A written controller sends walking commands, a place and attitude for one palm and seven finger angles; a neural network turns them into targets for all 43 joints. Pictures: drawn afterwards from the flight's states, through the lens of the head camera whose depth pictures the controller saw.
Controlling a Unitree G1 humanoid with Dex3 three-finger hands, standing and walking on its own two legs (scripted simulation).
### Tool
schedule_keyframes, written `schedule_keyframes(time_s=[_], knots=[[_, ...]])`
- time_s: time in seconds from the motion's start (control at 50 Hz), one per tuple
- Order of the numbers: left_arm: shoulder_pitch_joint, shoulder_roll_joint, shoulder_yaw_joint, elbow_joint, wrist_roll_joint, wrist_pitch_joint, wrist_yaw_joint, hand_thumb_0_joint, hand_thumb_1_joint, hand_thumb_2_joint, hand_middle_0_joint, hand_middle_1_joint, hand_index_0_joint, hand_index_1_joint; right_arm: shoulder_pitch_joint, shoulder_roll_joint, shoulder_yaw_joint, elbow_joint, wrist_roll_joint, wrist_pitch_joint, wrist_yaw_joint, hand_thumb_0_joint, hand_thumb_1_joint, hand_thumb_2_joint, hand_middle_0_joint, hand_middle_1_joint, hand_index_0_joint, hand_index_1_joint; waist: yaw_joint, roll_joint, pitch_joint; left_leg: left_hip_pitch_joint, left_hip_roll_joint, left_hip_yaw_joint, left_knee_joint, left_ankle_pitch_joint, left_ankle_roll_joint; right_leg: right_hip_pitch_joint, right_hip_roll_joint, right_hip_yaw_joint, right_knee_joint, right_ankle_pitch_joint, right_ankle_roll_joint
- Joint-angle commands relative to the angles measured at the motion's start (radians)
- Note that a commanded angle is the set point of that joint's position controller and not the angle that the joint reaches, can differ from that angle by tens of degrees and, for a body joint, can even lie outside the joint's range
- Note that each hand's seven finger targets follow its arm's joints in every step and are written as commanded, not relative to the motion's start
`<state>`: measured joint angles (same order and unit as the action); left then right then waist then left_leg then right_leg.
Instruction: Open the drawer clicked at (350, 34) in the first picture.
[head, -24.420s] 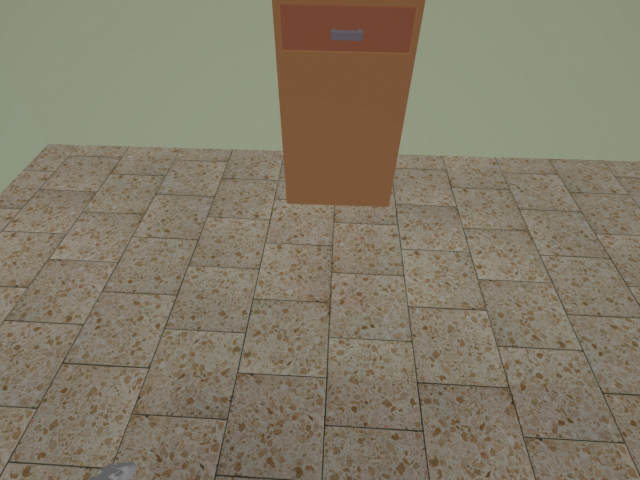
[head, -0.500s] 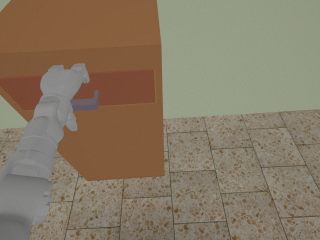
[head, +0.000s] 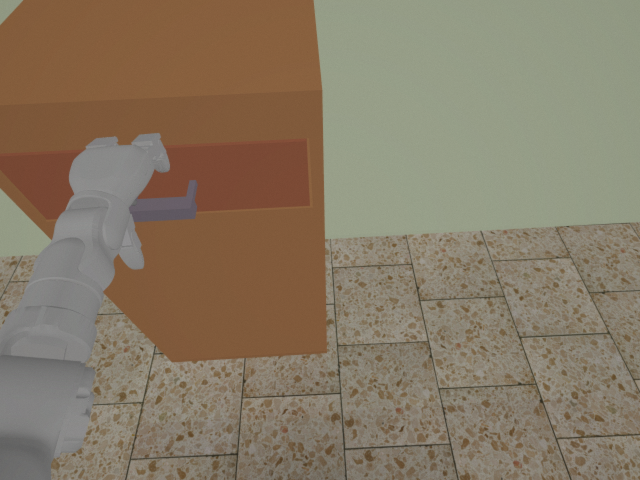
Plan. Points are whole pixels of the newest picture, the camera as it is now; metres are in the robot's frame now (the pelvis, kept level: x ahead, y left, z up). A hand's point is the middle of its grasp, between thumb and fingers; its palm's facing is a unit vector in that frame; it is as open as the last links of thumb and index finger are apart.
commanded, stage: re-aim the fingers above the handle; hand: left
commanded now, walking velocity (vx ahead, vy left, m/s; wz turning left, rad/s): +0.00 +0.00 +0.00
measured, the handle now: (161, 198) +0.50 +0.25 +0.04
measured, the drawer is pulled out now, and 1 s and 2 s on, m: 0.00 0.00 0.00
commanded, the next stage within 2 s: lower the fingers behind the handle in 0.14 s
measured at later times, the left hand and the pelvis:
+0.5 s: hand (141, 213) +0.44 +0.24 +0.07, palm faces -0.08 -0.01 -1.00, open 13.8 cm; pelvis -0.01 +0.00 +0.00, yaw +0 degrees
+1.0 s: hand (147, 220) +0.45 +0.25 +0.05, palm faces -0.06 -0.01 -1.00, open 13.8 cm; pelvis -0.01 +0.00 -0.01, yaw +0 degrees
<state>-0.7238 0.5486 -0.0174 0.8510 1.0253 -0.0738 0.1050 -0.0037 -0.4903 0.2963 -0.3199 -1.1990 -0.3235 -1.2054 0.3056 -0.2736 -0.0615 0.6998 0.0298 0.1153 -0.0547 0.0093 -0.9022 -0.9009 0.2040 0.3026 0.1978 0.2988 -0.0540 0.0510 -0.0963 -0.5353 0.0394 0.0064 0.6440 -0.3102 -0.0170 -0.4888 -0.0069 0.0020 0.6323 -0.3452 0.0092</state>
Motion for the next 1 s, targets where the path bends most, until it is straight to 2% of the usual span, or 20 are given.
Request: schedule_keyframes(time_s=[0.0, 0.06, 0.18, 0.26, 0.36, 0.44, 0.5, 0.54, 0.56, 0.6, 0.64, 0.68, 0.74, 0.76, 0.78, 0.8, 0.86, 0.88, 0.9, 0.98], knots=[[-0.518, 0.242, 0.051, -0.249, -0.012, -0.014, 0.049, 0.000, -0.500, 0.300, -0.300, -1.200, -0.300, -1.200, 0.050, -0.135, -0.049, -0.084, -0.004, -0.029, -0.013, 0.000, -0.900, -0.900, 0.200, 0.300, 0.200, 0.300, -0.027, 0.030, -0.371, 0.273, -0.059, 0.034, -0.019, 0.366, 0.061, 0.085, 0.051, -0.024, -0.061, 0.377, -0.033], [-0.525, 0.224, 0.042, -0.250, -0.016, -0.013, 0.054, 0.000, -0.500, 0.300, -0.300, -1.200, -0.300, -1.200, 0.057, -0.136, -0.050, -0.077, -0.007, -0.032, -0.011, 0.000, -0.900, -0.900, 0.200, 0.300, 0.200, 0.300, -0.032, 0.028, -0.381, 0.289, -0.056, 0.028, -0.018, 0.383, 0.059, 0.075, 0.055, -0.032, -0.062, 0.366, -0.036], [-0.498, 0.260, 0.081, -0.199, -0.010, 0.020, 0.072, 0.000, -0.500, 0.300, -0.300, -1.200, -0.300, -1.200, 0.048, -0.137, -0.041, -0.076, -0.007, -0.028, -0.002, 0.000, -0.900, -0.900, 0.200, 0.300, 0.200, 0.300, -0.003, 0.024, -0.388, 0.257, -0.056, 0.029, -0.029, 0.382, 0.053, 0.101, 0.052, -0.036, -0.051, 0.372, -0.038], [-0.413, 0.257, 0.094, -0.130, -0.001, 0.051, 0.070, 0.000, -0.500, 0.300, -0.300, -1.200, -0.300, -1.200, 0.040, -0.141, -0.038, -0.086, -0.007, -0.023, 0.002, 0.000, -0.900, -0.900, 0.200, 0.300, 0.200, 0.300, 0.010, -0.033, -0.354, 0.218, -0.053, 0.039, -0.040, 0.367, 0.054, 0.118, 0.052, -0.039, -0.058, 0.370, -0.038], [-0.412, 0.231, 0.068, -0.141, 0.002, 0.044, 0.060, 0.000, -0.500, 0.300, -0.300, -1.200, -0.300, -1.200, 0.042, -0.143, -0.038, -0.099, -0.006, -0.022, -0.001, 0.000, -0.900, -0.900, 0.200, 0.300, 0.200, 0.300, -0.001, -0.076, -0.342, 0.206, -0.052, 0.043, -0.043, 0.337, 0.059, 0.120, 0.047, -0.033, -0.066, 0.364, -0.032], [-0.499, 0.220, 0.041, -0.184, 0.010, 0.006, 0.063, 0.000, -0.500, 0.300, -0.300, -1.200, -0.300, -1.200, 0.051, -0.140, -0.042, -0.092, -0.007, -0.031, -0.010, 0.000, -0.900, -0.900, 0.200, 0.300, 0.200, 0.300, -0.027, -0.026, -0.323, 0.220, -0.054, 0.036, -0.036, 0.291, 0.061, 0.063, 0.048, -0.026, -0.067, 0.313, -0.031], [-0.488, 0.259, 0.088, -0.220, 0.014, -0.033, 0.082, 0.000, -0.500, 0.300, -0.300, -1.200, -0.300, -1.200, 0.064, -0.132, -0.051, -0.086, -0.014, -0.036, -0.016, 0.000, -0.900, -0.900, 0.200, 0.300, 0.200, 0.300, -0.019, 0.009, -0.377, 0.250, -0.057, 0.032, -0.014, 0.326, 0.062, 0.068, 0.052, -0.023, -0.051, 0.334, -0.035], [-0.505, 0.226, 0.066, -0.228, 0.016, -0.046, 0.100, 0.000, -0.500, 0.300, -0.300, -1.200, -0.300, -1.200, 0.069, -0.127, -0.051, -0.078, -0.016, -0.041, -0.015, 0.000, -0.900, -0.900, 0.200, 0.300, 0.200, 0.300, -0.024, 0.037, -0.378, 0.254, -0.058, 0.029, -0.003, 0.343, 0.057, 0.042, 0.054, -0.026, -0.040, 0.338, -0.037], [-0.503, 0.215, 0.061, -0.221, 0.012, -0.047, 0.109, 0.000, -0.500, 0.300, -0.300, -1.200, -0.300, -1.200, 0.074, -0.128, -0.051, -0.075, -0.017, -0.044, -0.012, 0.000, -0.900, -0.900, 0.200, 0.300, 0.200, 0.300, -0.031, 0.011, -0.381, 0.245, -0.058, 0.028, 0.002, 0.347, 0.059, 0.045, 0.055, -0.027, -0.042, 0.338, -0.035], [-0.479, 0.252, 0.097, -0.167, 0.018, -0.032, 0.133, 0.000, -0.500, 0.300, -0.300, -1.200, -0.300, -1.200, 0.075, -0.133, -0.052, -0.062, -0.016, -0.043, -0.009, 0.000, -0.900, -0.900, 0.200, 0.300, 0.200, 0.300, -0.022, 0.019, -0.350, 0.213, -0.058, 0.029, 0.003, 0.318, 0.055, 0.026, 0.055, -0.028, -0.036, 0.321, -0.037], [-0.450, 0.269, 0.118, -0.146, 0.027, -0.013, 0.152, 0.000, -0.500, 0.300, -0.300, -1.200, -0.300, -1.200, 0.075, -0.133, -0.051, -0.062, -0.018, -0.041, -0.005, 0.000, -0.900, -0.900, 0.200, 0.300, 0.200, 0.300, -0.009, 0.011, -0.381, 0.202, -0.059, 0.032, 0.006, 0.332, 0.053, 0.044, 0.055, -0.031, -0.025, 0.335, -0.038], [-0.426, 0.258, 0.110, -0.115, 0.027, 0.007, 0.161, 0.000, -0.500, 0.300, -0.300, -1.200, -0.300, -1.200, 0.077, -0.133, -0.051, -0.058, -0.019, -0.041, 0.000, 0.000, -0.900, -0.900, 0.200, 0.300, 0.200, 0.300, -0.006, 0.023, -0.392, 0.191, -0.059, 0.039, 0.012, 0.345, 0.052, 0.054, 0.053, -0.029, -0.021, 0.358, -0.037], [-0.435, 0.217, 0.061, -0.085, 0.029, 0.038, 0.153, 0.000, -0.500, 0.300, -0.300, -1.200, -0.300, -1.200, 0.077, -0.140, -0.049, -0.061, -0.015, -0.040, 0.003, 0.000, -0.900, -0.900, 0.200, 0.300, 0.200, 0.300, -0.023, -0.009, -0.363, 0.164, -0.057, 0.042, 0.006, 0.312, 0.054, 0.045, 0.053, -0.031, -0.028, 0.347, -0.033], [-0.433, 0.235, 0.080, -0.065, 0.031, 0.040, 0.147, 0.000, -0.500, 0.300, -0.300, -1.200, -0.300, -1.200, 0.080, -0.143, -0.051, -0.057, -0.015, -0.039, 0.001, 0.000, -0.900, -0.900, 0.200, 0.300, 0.200, 0.300, -0.030, -0.039, -0.356, 0.159, -0.054, 0.042, 0.011, 0.314, 0.057, 0.050, 0.053, -0.029, -0.033, 0.349, -0.032], [-0.435, 0.222, 0.058, -0.067, 0.033, 0.040, 0.140, 0.000, -0.500, 0.300, -0.300, -1.200, -0.300, -1.200, 0.083, -0.144, -0.050, -0.063, -0.014, -0.039, 0.001, 0.000, -0.900, -0.900, 0.200, 0.300, 0.200, 0.300, -0.028, -0.023, -0.364, 0.159, -0.056, 0.041, 0.006, 0.296, 0.056, 0.044, 0.053, -0.027, -0.030, 0.332, -0.031], [-0.466, 0.210, 0.041, -0.081, 0.031, 0.036, 0.134, 0.000, -0.500, 0.300, -0.300, -1.200, -0.300, -1.200, 0.083, -0.144, -0.050, -0.061, -0.013, -0.040, -0.002, 0.000, -0.900, -0.900, 0.200, 0.300, 0.200, 0.300, -0.042, -0.016, -0.349, 0.171, -0.053, 0.038, 0.007, 0.287, 0.058, 0.022, 0.054, -0.028, -0.034, 0.320, -0.032], [-0.489, 0.215, 0.051, -0.142, 0.026, -0.003, 0.119, 0.000, -0.500, 0.300, -0.300, -1.200, -0.300, -1.200, 0.095, -0.142, -0.056, -0.064, -0.021, -0.044, -0.009, 0.000, -0.900, -0.900, 0.200, 0.300, 0.200, 0.300, -0.042, -0.004, -0.398, 0.206, -0.053, 0.031, 0.023, 0.335, 0.061, 0.028, 0.057, -0.024, -0.026, 0.344, -0.035], [-0.495, 0.189, 0.030, -0.148, 0.028, -0.016, 0.120, 0.000, -0.500, 0.300, -0.300, -1.200, -0.300, -1.200, 0.098, -0.138, -0.059, -0.061, -0.022, -0.046, -0.011, 0.000, -0.900, -0.900, 0.200, 0.300, 0.200, 0.300, -0.050, 0.015, -0.401, 0.217, -0.053, 0.031, 0.027, 0.326, 0.060, 0.006, 0.057, -0.024, -0.023, 0.331, -0.032], [-0.492, 0.205, 0.051, -0.156, 0.025, -0.029, 0.125, 0.000, -0.500, 0.300, -0.300, -1.200, -0.300, -1.200, 0.104, -0.137, -0.060, -0.055, -0.024, -0.048, -0.013, 0.000, -0.900, -0.900, 0.200, 0.300, 0.200, 0.300, -0.046, 0.018, -0.395, 0.217, -0.052, 0.027, 0.032, 0.330, 0.061, -0.003, 0.059, -0.025, -0.019, 0.333, -0.034], [-0.426, 0.149, 0.022, -0.079, 0.028, -0.025, 0.133, 0.000, -0.500, 0.300, -0.300, -1.200, -0.300, -1.200, 0.115, -0.133, -0.058, -0.048, -0.022, -0.047, -0.004, 0.000, -0.900, -0.900, 0.200, 0.300, 0.200, 0.300, -0.043, 0.001, -0.347, 0.184, -0.049, 0.025, 0.035, 0.319, 0.055, -0.045, 0.062, -0.036, -0.010, 0.301, -0.037]])
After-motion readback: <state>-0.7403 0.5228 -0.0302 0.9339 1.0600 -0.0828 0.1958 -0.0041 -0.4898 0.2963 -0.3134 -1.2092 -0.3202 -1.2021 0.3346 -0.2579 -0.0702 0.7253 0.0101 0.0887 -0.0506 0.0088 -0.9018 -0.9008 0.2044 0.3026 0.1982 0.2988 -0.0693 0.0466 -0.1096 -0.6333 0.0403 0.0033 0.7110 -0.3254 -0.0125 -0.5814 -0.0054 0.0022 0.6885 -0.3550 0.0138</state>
